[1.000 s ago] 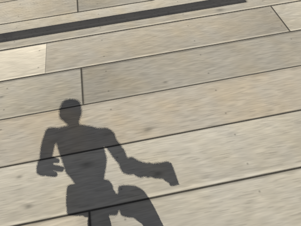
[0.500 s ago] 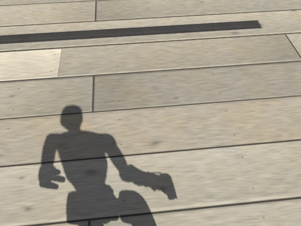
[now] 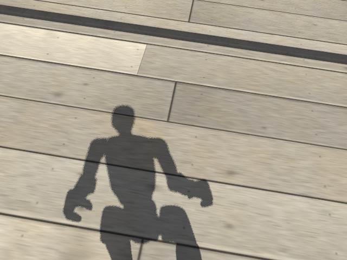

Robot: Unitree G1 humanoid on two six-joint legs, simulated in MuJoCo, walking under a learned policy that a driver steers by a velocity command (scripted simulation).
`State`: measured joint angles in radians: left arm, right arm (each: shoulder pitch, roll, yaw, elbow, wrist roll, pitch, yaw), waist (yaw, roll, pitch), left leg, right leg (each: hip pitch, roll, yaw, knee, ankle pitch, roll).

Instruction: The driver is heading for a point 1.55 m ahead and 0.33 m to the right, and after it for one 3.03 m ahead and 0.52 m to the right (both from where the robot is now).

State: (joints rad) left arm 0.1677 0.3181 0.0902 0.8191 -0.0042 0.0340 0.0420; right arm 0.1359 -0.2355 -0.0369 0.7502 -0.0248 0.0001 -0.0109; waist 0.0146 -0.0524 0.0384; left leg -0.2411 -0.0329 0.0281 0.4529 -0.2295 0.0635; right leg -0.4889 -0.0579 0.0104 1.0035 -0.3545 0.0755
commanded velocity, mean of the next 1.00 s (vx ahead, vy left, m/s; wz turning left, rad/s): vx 0.19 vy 0.00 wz -0.26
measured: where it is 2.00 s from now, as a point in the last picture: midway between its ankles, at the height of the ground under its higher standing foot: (197, 202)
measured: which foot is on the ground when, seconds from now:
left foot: down 0.00-0.36, up 0.38-0.88, down 0.90-1.00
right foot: up 0.00-0.34, down 0.36-0.92, up 0.94-1.00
